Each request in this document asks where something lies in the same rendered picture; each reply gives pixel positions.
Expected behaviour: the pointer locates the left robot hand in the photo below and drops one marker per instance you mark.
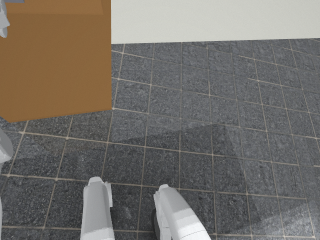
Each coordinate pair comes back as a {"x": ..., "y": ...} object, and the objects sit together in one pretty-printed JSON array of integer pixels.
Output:
[{"x": 4, "y": 22}]

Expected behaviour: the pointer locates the robot right shin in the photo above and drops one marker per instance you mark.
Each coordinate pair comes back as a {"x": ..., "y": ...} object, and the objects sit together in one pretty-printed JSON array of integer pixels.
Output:
[{"x": 165, "y": 233}]

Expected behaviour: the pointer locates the left robot thigh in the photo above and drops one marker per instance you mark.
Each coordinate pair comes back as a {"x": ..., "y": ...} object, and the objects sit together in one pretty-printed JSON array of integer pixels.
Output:
[{"x": 96, "y": 216}]

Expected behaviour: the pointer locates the drawer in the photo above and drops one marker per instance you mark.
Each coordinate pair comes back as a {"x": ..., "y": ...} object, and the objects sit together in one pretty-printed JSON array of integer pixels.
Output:
[{"x": 60, "y": 6}]

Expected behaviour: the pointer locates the cabinet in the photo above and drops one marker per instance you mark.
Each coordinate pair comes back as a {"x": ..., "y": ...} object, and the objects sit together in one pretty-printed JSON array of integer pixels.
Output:
[{"x": 55, "y": 64}]

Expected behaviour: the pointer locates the left robot upper arm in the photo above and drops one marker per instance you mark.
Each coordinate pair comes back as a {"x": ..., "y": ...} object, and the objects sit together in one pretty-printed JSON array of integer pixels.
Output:
[{"x": 6, "y": 153}]

